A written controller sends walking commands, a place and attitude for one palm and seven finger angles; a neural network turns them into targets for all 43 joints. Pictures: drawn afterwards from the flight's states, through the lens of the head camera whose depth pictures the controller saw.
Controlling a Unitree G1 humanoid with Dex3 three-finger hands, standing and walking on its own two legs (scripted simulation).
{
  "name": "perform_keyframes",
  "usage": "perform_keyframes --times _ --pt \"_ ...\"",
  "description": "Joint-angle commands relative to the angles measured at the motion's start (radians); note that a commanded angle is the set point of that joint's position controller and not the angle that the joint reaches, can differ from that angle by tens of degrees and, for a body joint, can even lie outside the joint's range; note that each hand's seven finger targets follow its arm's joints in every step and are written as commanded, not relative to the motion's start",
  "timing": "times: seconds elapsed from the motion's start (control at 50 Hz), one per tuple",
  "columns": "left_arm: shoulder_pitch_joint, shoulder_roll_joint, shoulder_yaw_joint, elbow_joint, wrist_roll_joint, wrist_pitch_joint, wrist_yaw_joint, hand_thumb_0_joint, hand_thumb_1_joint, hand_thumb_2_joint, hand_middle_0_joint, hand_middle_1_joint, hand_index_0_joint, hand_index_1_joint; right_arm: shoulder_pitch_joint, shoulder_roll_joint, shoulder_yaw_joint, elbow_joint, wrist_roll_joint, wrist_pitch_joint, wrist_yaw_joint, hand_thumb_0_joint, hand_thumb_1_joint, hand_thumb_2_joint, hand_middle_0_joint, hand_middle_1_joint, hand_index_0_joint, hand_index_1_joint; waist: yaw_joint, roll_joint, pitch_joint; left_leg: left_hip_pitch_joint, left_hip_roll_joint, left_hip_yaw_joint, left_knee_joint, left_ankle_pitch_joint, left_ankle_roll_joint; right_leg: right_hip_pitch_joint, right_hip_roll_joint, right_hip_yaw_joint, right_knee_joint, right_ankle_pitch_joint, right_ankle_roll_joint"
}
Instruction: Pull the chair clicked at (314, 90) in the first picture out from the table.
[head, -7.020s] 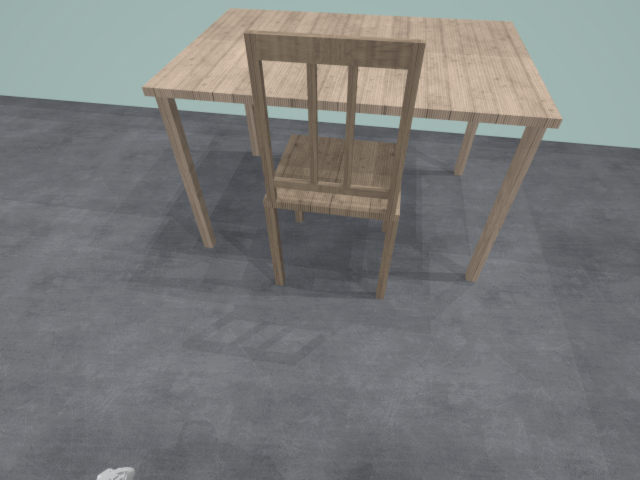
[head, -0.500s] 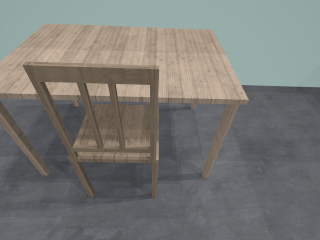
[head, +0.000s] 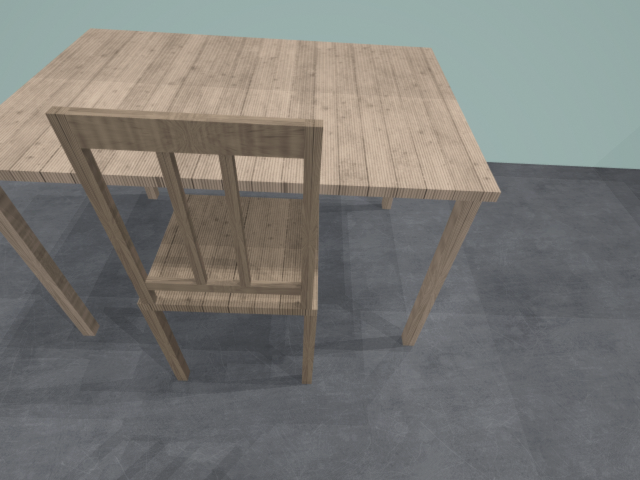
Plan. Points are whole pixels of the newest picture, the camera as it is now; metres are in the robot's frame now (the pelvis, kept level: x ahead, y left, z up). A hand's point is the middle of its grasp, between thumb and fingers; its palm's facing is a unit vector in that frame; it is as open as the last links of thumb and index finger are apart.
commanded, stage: look again from close up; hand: left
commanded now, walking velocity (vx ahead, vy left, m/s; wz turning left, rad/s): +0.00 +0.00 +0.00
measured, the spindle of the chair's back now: (186, 226) +0.56 +0.29 -0.07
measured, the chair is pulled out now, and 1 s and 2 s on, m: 0.00 0.00 0.00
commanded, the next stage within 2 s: none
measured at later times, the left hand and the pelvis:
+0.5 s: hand out of the picture -0.01 +0.14 -0.18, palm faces +0.04 -0.99 -0.14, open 7.4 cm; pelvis +0.01 -0.01 +0.00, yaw +0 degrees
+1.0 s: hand out of the picture -0.01 +0.14 -0.17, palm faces +0.04 -0.99 -0.13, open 7.4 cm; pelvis +0.02 -0.01 +0.00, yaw +0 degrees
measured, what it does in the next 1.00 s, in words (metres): stands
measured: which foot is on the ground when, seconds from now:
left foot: down 0.00-1.00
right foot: down 0.00-1.00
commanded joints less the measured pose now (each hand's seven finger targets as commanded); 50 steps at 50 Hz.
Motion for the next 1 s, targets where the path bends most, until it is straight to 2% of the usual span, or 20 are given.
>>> perform_keyframes --times 0.0,0.14,0.28,0.36,0.44,0.46,0.5,0.56,0.76,0.8,0.98 --pt "0.087 0.065 0.018 -0.026 -0.001 -0.009 0.006 0.000 0.900 0.900 -0.200 -0.300 -0.200 -0.300 0.057 -0.103 -0.016 -0.027 0.002 -0.022 -0.009 0.000 -0.900 -0.900 0.200 0.300 0.200 0.300 0.005 0.042 0.091 -0.088 0.103 -0.139 -0.172 -0.212 -0.001 -0.009 -0.055 0.082 -0.096 -0.123 -0.039" --pt "0.084 0.063 0.017 -0.024 -0.002 -0.014 0.007 0.000 0.900 0.900 -0.200 -0.300 -0.200 -0.300 0.053 -0.097 -0.013 -0.021 0.004 -0.025 -0.009 0.000 -0.900 -0.900 0.200 0.300 0.200 0.300 0.002 0.027 0.086 -0.060 0.100 -0.122 -0.159 -0.151 -0.006 -0.002 -0.061 0.089 -0.103 -0.079 -0.039" --pt "0.079 0.065 0.017 -0.025 -0.001 -0.013 0.007 0.000 0.900 0.900 -0.200 -0.300 -0.200 -0.300 0.047 -0.097 -0.011 -0.019 0.004 -0.025 -0.008 0.000 -0.900 -0.900 0.200 0.300 0.200 0.300 0.005 0.021 0.100 -0.062 0.098 -0.118 -0.169 -0.145 -0.007 0.003 -0.061 0.082 -0.107 -0.075 -0.038" --pt "0.077 0.067 0.018 -0.024 -0.003 -0.015 0.007 0.000 0.900 0.900 -0.200 -0.300 -0.200 -0.300 0.048 -0.092 -0.009 -0.014 0.005 -0.028 -0.010 0.000 -0.900 -0.900 0.200 0.300 0.200 0.300 0.006 0.010 0.076 -0.030 0.097 -0.106 -0.153 -0.083 -0.008 0.017 -0.063 0.084 -0.107 -0.038 -0.041" --pt "0.074 0.065 0.017 -0.021 -0.005 -0.017 0.008 0.000 0.900 0.900 -0.200 -0.300 -0.200 -0.300 0.047 -0.094 -0.005 -0.010 0.006 -0.032 -0.010 0.000 -0.900 -0.900 0.200 0.300 0.200 0.300 0.006 0.031 0.051 -0.006 0.100 -0.100 -0.147 -0.034 -0.008 0.038 -0.067 0.082 -0.097 0.012 -0.041" --pt "0.070 0.069 0.017 -0.021 -0.004 -0.015 0.009 0.000 0.900 0.900 -0.200 -0.300 -0.200 -0.300 0.042 -0.091 -0.006 -0.008 0.007 -0.030 -0.011 0.000 -0.900 -0.900 0.200 0.300 0.200 0.300 0.007 0.023 0.074 -0.012 0.102 -0.103 -0.155 -0.046 -0.009 0.031 -0.062 0.079 -0.102 0.001 -0.040" --pt "0.070 0.065 0.017 -0.019 -0.004 -0.016 0.009 0.000 0.900 0.900 -0.200 -0.300 -0.200 -0.300 0.044 -0.093 -0.005 -0.010 0.006 -0.030 -0.011 0.000 -0.900 -0.900 0.200 0.300 0.200 0.300 0.007 0.015 0.071 -0.013 0.100 -0.100 -0.151 -0.040 -0.010 0.035 -0.066 0.083 -0.104 0.003 -0.040" --pt "0.068 0.071 0.017 -0.020 -0.004 -0.015 0.008 0.000 0.900 0.900 -0.200 -0.300 -0.200 -0.300 0.040 -0.089 -0.005 -0.004 0.007 -0.026 -0.011 0.000 -0.900 -0.900 0.200 0.300 0.200 0.300 0.007 0.004 0.102 -0.018 0.096 -0.097 -0.158 -0.072 -0.013 0.015 -0.064 0.085 -0.123 -0.040 -0.040" --pt "0.069 0.072 0.018 -0.023 -0.005 -0.015 0.008 0.000 0.900 0.900 -0.200 -0.300 -0.200 -0.300 0.049 -0.085 -0.005 -0.003 0.005 -0.024 -0.011 0.000 -0.900 -0.900 0.200 0.300 0.200 0.300 0.005 0.016 0.095 -0.008 0.090 -0.090 -0.149 -0.061 -0.016 0.015 -0.064 0.091 -0.136 -0.058 -0.043" --pt "0.073 0.070 0.018 -0.021 -0.006 -0.017 0.008 0.000 0.900 0.900 -0.200 -0.300 -0.200 -0.300 0.049 -0.085 -0.004 -0.003 0.004 -0.026 -0.011 0.000 -0.900 -0.900 0.200 0.300 0.200 0.300 0.005 0.022 0.076 0.001 0.090 -0.092 -0.145 -0.038 -0.014 0.025 -0.066 0.090 -0.126 -0.032 -0.044" --pt "0.079 0.066 0.017 -0.015 -0.005 -0.017 0.008 0.000 0.900 0.900 -0.200 -0.300 -0.200 -0.300 0.051 -0.086 -0.003 0.002 0.007 -0.029 -0.014 0.000 -0.900 -0.900 0.200 0.300 0.200 0.300 0.009 0.024 0.084 -0.002 0.096 -0.096 -0.153 -0.027 -0.013 0.040 -0.065 0.082 -0.122 -0.004 -0.042"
